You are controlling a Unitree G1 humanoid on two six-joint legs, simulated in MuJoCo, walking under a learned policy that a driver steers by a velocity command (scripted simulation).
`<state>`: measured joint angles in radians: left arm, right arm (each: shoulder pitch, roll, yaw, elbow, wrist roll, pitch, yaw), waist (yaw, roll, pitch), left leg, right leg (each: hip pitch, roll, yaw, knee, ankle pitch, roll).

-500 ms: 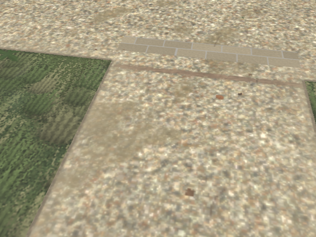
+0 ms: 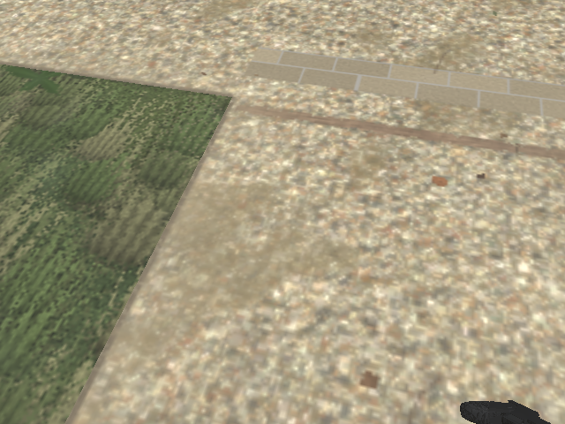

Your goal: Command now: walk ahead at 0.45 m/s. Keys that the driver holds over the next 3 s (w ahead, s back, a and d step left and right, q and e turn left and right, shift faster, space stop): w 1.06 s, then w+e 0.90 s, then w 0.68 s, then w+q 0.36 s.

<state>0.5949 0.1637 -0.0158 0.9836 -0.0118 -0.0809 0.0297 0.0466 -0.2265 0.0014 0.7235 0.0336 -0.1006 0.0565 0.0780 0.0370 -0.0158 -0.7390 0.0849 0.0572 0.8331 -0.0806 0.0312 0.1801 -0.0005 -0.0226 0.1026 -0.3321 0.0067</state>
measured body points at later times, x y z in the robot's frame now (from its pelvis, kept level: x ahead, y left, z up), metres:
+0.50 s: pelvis +0.28 +0.03 +0.01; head +0.29 +0.02 +0.46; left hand +0.48 +0.26 -0.08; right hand +0.28 -0.24 -0.12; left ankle +0.22 +0.13 -0.73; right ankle +0.46 -0.14 -0.67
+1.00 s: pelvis +0.55 -0.04 +0.02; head +0.57 -0.05 +0.47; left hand +0.57 +0.23 -0.11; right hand +0.73 -0.29 -0.09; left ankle +0.73 +0.14 -0.67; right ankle +0.50 -0.13 -0.73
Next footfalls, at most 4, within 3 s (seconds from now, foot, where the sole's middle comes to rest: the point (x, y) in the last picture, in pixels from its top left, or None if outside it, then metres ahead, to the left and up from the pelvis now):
0.10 left None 0.26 0.13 -0.77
0.64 right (380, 406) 0.54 -0.13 -0.77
1.20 left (286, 287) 0.85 0.11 -0.77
1.76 right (394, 228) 1.07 -0.19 -0.77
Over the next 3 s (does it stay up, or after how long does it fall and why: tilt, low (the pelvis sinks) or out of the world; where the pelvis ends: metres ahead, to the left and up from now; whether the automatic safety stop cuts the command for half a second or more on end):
stays up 1.54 -0.40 0.01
